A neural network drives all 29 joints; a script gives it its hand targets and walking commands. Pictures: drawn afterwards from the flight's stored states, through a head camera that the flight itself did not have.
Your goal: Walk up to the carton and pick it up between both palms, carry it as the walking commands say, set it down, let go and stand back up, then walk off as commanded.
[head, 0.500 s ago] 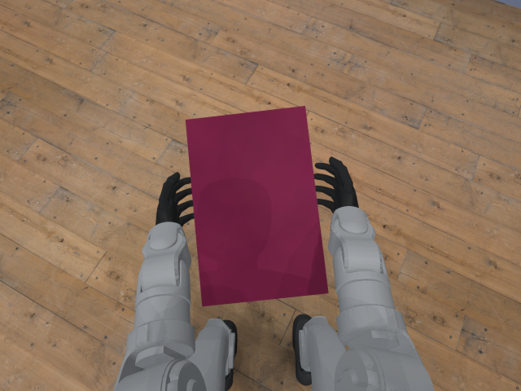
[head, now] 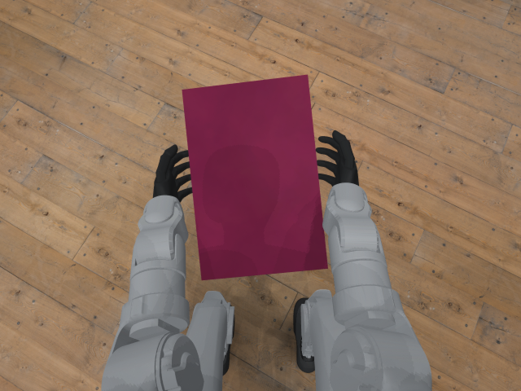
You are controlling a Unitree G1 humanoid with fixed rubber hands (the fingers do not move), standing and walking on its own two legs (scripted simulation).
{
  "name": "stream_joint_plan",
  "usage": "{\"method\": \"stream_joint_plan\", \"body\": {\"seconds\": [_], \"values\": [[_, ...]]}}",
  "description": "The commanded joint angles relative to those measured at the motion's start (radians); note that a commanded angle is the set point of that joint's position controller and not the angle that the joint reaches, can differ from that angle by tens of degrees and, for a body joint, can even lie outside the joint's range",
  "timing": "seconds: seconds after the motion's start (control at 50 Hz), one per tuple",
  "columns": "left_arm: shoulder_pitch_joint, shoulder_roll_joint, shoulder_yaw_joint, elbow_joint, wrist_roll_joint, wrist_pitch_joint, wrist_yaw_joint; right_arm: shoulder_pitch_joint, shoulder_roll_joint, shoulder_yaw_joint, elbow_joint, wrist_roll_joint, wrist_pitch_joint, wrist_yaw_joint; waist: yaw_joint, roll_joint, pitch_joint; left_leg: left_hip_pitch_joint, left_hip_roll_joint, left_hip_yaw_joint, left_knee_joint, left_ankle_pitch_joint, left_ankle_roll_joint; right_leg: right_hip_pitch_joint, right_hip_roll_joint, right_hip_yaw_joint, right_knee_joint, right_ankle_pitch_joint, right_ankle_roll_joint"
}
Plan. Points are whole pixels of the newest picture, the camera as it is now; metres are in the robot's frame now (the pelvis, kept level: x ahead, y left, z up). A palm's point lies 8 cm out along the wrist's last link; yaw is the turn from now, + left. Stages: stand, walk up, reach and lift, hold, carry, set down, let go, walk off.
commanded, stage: set down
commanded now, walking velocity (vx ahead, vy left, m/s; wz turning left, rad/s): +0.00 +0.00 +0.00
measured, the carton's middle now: (258, 181) +0.44 +0.02 -0.15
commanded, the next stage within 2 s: none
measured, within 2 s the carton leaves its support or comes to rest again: neither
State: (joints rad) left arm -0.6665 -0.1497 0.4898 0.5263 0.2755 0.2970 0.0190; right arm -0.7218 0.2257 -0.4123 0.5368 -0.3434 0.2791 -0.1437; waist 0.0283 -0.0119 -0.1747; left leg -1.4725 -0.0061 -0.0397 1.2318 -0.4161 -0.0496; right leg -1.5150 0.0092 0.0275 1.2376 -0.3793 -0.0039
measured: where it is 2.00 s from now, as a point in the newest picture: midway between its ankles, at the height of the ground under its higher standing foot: (262, 349)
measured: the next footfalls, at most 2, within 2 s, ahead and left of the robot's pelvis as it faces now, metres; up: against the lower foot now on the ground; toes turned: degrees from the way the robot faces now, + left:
none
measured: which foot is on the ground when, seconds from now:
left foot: down 0.00-1.00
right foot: down 0.00-1.00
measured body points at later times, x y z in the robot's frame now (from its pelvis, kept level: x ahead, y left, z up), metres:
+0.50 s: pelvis -0.02 +0.01 -0.08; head +0.22 -0.01 +0.30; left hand +0.44 +0.16 -0.16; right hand +0.45 -0.11 -0.16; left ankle +0.07 +0.15 -0.60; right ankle +0.08 -0.11 -0.60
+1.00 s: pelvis -0.04 +0.02 -0.15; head +0.26 +0.00 +0.19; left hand +0.46 +0.17 -0.25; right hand +0.48 -0.11 -0.26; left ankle +0.07 +0.15 -0.60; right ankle +0.08 -0.11 -0.60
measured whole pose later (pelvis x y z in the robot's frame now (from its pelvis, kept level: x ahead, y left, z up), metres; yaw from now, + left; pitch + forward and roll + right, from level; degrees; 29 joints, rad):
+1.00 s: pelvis -0.04 +0.02 -0.15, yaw -1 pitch +45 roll +2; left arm -1.05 -0.03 0.51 0.65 0.22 0.33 0.08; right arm -1.14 0.04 -0.43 0.76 -0.28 0.31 -0.15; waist 0.03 -0.01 -0.07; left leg -2.03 -0.06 -0.05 1.78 -0.53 -0.06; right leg -2.08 0.05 0.07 1.76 -0.46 0.04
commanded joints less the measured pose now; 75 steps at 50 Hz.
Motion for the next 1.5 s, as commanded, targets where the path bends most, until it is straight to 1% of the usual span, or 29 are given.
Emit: {"method": "stream_joint_plan", "body": {"seconds": [0.0, 0.04, 0.06, 0.12, 0.2, 0.24, 0.26, 0.28, 0.3, 0.34, 0.36, 0.38, 0.46, 0.52, 0.6, 0.7, 0.78, 0.9, 0.94, 0.96, 1.02, 1.16, 1.24, 1.26, 1.36, 1.38, 1.42, 1.44, 1.48], "values": [[-0.734, -0.881, -0.676, -0.075, -0.189, -0.071, -0.259, -0.524, 0.96, 0.603, 0.113, 0.176, -0.021, 0.322, 0.0, -0.041, -0.99, 0.266, -0.166, 0.045, -0.012, 0.312, 0.029, 0.554, 0.157, -0.002, -0.011, 0.36, 0.036], [-0.713, -0.926, -0.679, -0.011, -0.184, -0.053, -0.26, -0.502, 0.954, 0.581, 0.158, 0.152, -0.016, 0.298, -0.014, 0.003, -1.011, 0.224, -0.182, 0.059, 0.009, 0.291, 0.016, 0.589, 0.153, 0.004, -0.002, 0.346, 0.028], [-0.715, -0.877, -0.656, -0.043, -0.174, -0.062, -0.251, -0.533, 0.992, 0.611, 0.162, 0.171, -0.01, 0.291, 0.052, -0.026, -0.987, 0.171, -0.179, 0.068, 0.022, 0.263, 0.019, 0.585, 0.155, 0.01, 0.02, 0.319, 0.038], [-0.724, -0.853, -0.639, -0.029, -0.185, -0.058, -0.247, -0.587, 0.938, 0.623, 0.143, 0.188, -0.008, 0.297, 0.065, -0.021, -0.986, 0.115, -0.182, 0.095, 0.038, 0.242, 0.009, 0.547, 0.157, -0.009, 0.051, 0.288, 0.046], [-0.807, -0.884, -0.639, 0.006, -0.207, -0.036, -0.236, -0.616, 0.929, 0.574, 0.194, 0.17, 0.004, 0.283, 0.02, -0.019, -1.001, 0.109, -0.185, 0.099, 0.082, 0.168, 0.001, 0.494, 0.163, -0.021, 0.077, 0.203, 0.035], [-0.761, -0.868, -0.586, 0.08, -0.178, -0.025, -0.235, -0.665, 0.913, 0.581, 0.175, 0.178, 0.005, 0.286, 0.058, -0.018, -0.957, 0.085, -0.182, 0.094, 0.102, 0.153, 0.006, 0.425, 0.168, -0.03, 0.106, 0.182, 0.039], [-0.793, -0.901, -0.618, 0.035, -0.197, -0.028, -0.236, -0.696, 0.903, 0.586, 0.145, 0.185, -0.002, 0.282, 0.009, -0.044, -1.015, 0.064, -0.186, 0.099, 0.106, 0.139, 0.003, 0.48, 0.169, -0.036, 0.1, 0.178, 0.042], [-0.779, -0.908, -0.6, 0.059, -0.189, -0.024, -0.226, -0.667, 0.899, 0.576, 0.193, 0.179, 0.008, 0.286, 0.044, -0.017, -0.982, 0.107, -0.18, 0.082, 0.113, 0.151, 0.011, 0.399, 0.169, -0.044, 0.138, 0.169, 0.035], [-0.896, -0.894, -0.601, 0.016, -0.209, -0.03, -0.227, -0.661, 0.899, 0.551, 0.23, 0.155, 0.011, 0.285, -0.006, -0.039, -0.988, 0.066, -0.184, 0.083, 0.122, 0.122, 0.0, 0.407, 0.175, -0.051, 0.135, 0.163, 0.026], [-0.848, -0.862, -0.568, 0.087, -0.181, -0.015, -0.226, -0.68, 0.869, 0.499, 0.269, 0.148, 0.012, 0.293, 0.005, -0.046, -0.882, 0.036, -0.177, 0.081, 0.128, 0.125, 0.002, 0.306, 0.172, -0.06, 0.147, 0.155, 0.03], [-0.83, -0.858, -0.536, 0.107, -0.152, -0.015, -0.223, -0.733, 0.895, 0.517, 0.245, 0.171, 0.011, 0.29, 0.06, -0.044, -0.934, 0.021, -0.18, 0.096, 0.146, 0.113, 0.011, 0.353, 0.17, -0.04, 0.145, 0.146, 0.033], [-0.846, -0.867, -0.528, 0.113, -0.159, -0.017, -0.225, -0.749, 0.892, 0.51, 0.236, 0.164, 0.015, 0.284, 0.032, -0.076, -0.931, -0.002, -0.186, 0.094, 0.152, 0.086, 0.017, 0.344, 0.179, -0.055, 0.154, 0.122, 0.04], [-0.85, -0.858, -0.491, 0.129, -0.132, -0.011, -0.209, -0.807, 0.858, 0.491, 0.27, 0.187, 0.012, 0.296, 0.082, -0.047, -0.911, -0.003, -0.18, 0.099, 0.177, 0.087, 0.012, 0.271, 0.177, -0.061, 0.203, 0.102, 0.033], [-0.945, -0.861, -0.531, 0.083, -0.172, -0.024, -0.206, -0.789, 0.845, 0.472, 0.291, 0.171, 0.008, 0.294, 0.03, -0.047, -0.994, 0.004, -0.178, 0.092, 0.207, 0.129, 0.006, 0.264, 0.18, -0.072, 0.24, 0.145, 0.023], [-1.009, -0.815, -0.534, 0.071, -0.178, -0.029, -0.203, -0.894, 0.838, 0.465, 0.269, 0.182, -0.006, 0.275, 0.055, -0.036, -1.016, -0.055, -0.185, 0.111, 0.265, 0.13, 0.004, 0.244, 0.181, -0.065, 0.283, 0.149, 0.024], [-1.072, -0.872, -0.589, 0.064, -0.223, -0.008, -0.191, -0.921, 0.804, 0.451, 0.264, 0.193, 0.0, 0.272, -0.009, 0.013, -1.084, 0.008, -0.179, 0.111, 0.302, 0.148, -0.013, 0.194, 0.182, -0.085, 0.33, 0.137, 0.017], [-1.062, -0.825, -0.573, 0.096, -0.189, 0.0, -0.192, -0.952, 0.784, 0.447, 0.265, 0.203, 0.007, 0.281, 0.027, 0.051, -1.043, -0.04, -0.174, 0.118, 0.32, 0.101, -0.01, 0.124, 0.182, -0.092, 0.372, 0.105, 0.018], [-1.065, -0.782, -0.503, 0.115, -0.194, -0.008, -0.204, -0.984, 0.8, 0.453, 0.284, 0.202, 0.014, 0.284, 0.033, -0.064, -1.025, -0.142, -0.176, 0.129, 0.375, 0.116, 0.007, 0.161, 0.172, -0.092, 0.399, 0.138, 0.038], [-1.13, -0.776, -0.51, 0.089, -0.193, -0.013, -0.2, -1.021, 0.778, 0.44, 0.281, 0.208, 0.004, 0.287, 0.064, -0.008, -1.073, -0.13, -0.178, 0.14, 0.393, 0.129, 0.006, 0.129, 0.177, -0.088, 0.424, 0.135, 0.028], [-1.123, -0.775, -0.526, 0.115, -0.207, -0.014, -0.199, -0.968, 0.786, 0.451, 0.312, 0.197, 0.014, 0.282, 0.02, -0.056, -1.034, -0.138, -0.172, 0.124, 0.395, 0.118, 0.005, 0.105, 0.173, -0.098, 0.428, 0.129, 0.03], [-1.121, -0.779, -0.499, 0.101, -0.207, -0.016, -0.209, -1.072, 0.756, 0.481, 0.226, 0.233, -0.003, 0.271, 0.075, -0.073, -1.065, -0.182, -0.177, 0.14, 0.425, 0.157, 0.006, 0.131, 0.175, -0.097, 0.455, 0.172, 0.044], [-1.188, -0.772, -0.526, 0.125, -0.237, -0.016, -0.209, -1.104, 0.745, 0.474, 0.259, 0.239, -0.004, 0.249, 0.014, -0.077, -1.064, -0.221, -0.167, 0.137, 0.474, 0.123, 0.008, 0.107, 0.165, -0.1, 0.491, 0.155, 0.036], [-1.204, -0.73, -0.499, 0.136, -0.202, -0.011, -0.213, -1.109, 0.734, 0.462, 0.285, 0.233, 0.005, 0.257, 0.049, -0.081, -1.013, -0.25, -0.164, 0.134, 0.496, 0.099, 0.013, 0.063, 0.166, -0.096, 0.519, 0.137, 0.032], [-1.165, -0.781, -0.501, 0.187, -0.214, 0.003, -0.216, -1.154, 0.679, 0.449, 0.264, 0.245, -0.007, 0.258, 0.04, -0.013, -1.021, -0.196, -0.162, 0.137, 0.502, 0.116, 0.011, 0.054, 0.163, -0.1, 0.53, 0.123, 0.032], [-1.233, -0.749, -0.547, 0.124, -0.249, -0.02, -0.212, -1.16, 0.702, 0.471, 0.247, 0.276, -0.024, 0.263, 0.031, 0.0, -1.03, -0.226, -0.161, 0.145, 0.542, 0.194, 0.003, 0.04, 0.164, -0.092, 0.565, 0.209, 0.024], [-1.23, -0.746, -0.553, 0.107, -0.249, -0.028, -0.207, -1.148, 0.719, 0.478, 0.265, 0.289, -0.024, 0.263, 0.067, 0.008, -1.072, -0.204, -0.164, 0.149, 0.553, 0.206, 0.006, 0.063, 0.164, -0.089, 0.581, 0.219, 0.021], [-1.217, -0.707, -0.548, 0.115, -0.247, -0.03, -0.202, -1.197, 0.702, 0.514, 0.234, 0.304, -0.026, 0.266, 0.072, -0.045, -1.068, -0.194, -0.163, 0.148, 0.568, 0.229, 0.01, 0.053, 0.162, -0.087, 0.587, 0.226, 0.037], [-1.223, -0.749, -0.552, 0.133, -0.271, -0.039, -0.198, -1.161, 0.679, 0.502, 0.245, 0.293, -0.034, 0.267, 0.029, -0.055, -1.026, -0.215, -0.162, 0.134, 0.568, 0.224, 0.011, 0.028, 0.161, -0.105, 0.598, 0.234, 0.035], [-1.223, -0.713, -0.556, 0.111, -0.278, -0.044, -0.204, -1.2, 0.662, 0.557, 0.212, 0.322, -0.035, 0.255, 0.066, -0.086, -1.085, -0.214, -0.16, 0.154, 0.609, 0.233, 0.008, 0.106, 0.152, -0.085, 0.616, 0.245, 0.035]]}}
